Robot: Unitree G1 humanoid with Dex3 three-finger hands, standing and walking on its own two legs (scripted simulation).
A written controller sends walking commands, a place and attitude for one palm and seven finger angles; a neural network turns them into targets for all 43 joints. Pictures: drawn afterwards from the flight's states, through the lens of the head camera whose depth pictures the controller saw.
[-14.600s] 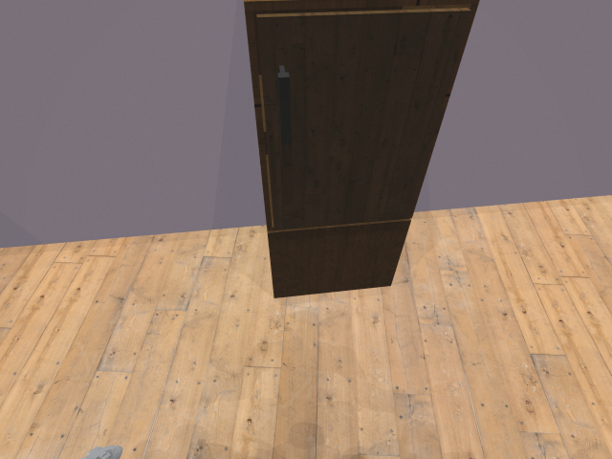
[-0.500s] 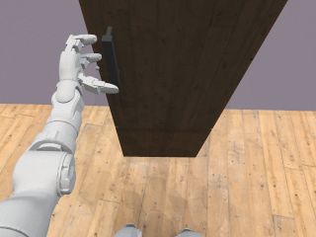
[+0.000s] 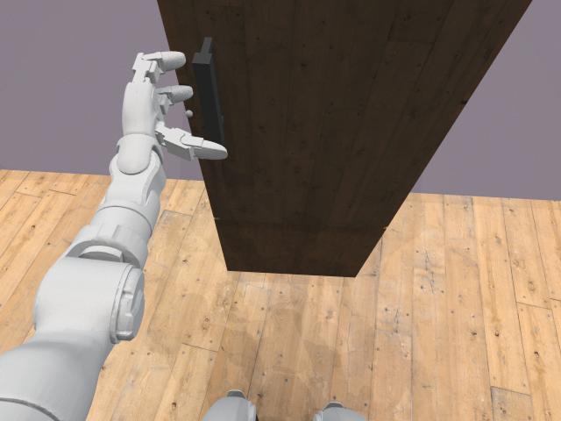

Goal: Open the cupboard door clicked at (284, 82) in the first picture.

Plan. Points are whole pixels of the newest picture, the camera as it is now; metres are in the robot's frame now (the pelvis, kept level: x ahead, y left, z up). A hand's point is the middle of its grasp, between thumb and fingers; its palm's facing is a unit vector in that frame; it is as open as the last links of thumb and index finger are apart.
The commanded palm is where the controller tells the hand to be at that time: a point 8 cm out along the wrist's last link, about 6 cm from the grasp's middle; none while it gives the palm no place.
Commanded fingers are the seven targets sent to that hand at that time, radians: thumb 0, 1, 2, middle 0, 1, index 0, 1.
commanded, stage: slide the fingers in behind the handle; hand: left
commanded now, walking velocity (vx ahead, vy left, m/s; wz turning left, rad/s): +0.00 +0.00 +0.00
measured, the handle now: (212, 96) +0.55 +0.11 +0.11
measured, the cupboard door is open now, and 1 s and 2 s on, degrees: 0 0 0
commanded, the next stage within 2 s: move the hooked fingers beside the handle in 0.02 s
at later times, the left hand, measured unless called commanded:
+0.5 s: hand (186, 112) +0.51 +0.14 +0.12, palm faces +0.05 -1.00 -0.04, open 14.8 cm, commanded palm +0.49 +0.14 +0.11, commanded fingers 0.00 -0.50 0.30 -0.30 -1.20 -0.30 -1.20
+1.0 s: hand (179, 108) +0.51 +0.15 +0.12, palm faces +0.01 -1.00 -0.02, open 14.2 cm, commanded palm +0.49 +0.17 +0.11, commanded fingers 0.00 -0.50 0.30 -0.30 -1.20 -0.30 -1.20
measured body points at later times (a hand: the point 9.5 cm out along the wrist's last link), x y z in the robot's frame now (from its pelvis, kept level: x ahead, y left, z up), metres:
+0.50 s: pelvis +0.00 +0.00 +0.00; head +0.09 +0.01 +0.44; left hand +0.50 +0.20 +0.13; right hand +0.02 -0.27 -0.12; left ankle +0.02 +0.08 -0.70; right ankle -0.01 -0.10 -0.70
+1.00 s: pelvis +0.00 +0.00 +0.00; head +0.10 +0.01 +0.44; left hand +0.51 +0.21 +0.13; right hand +0.01 -0.26 -0.12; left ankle +0.02 +0.08 -0.70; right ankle -0.01 -0.10 -0.70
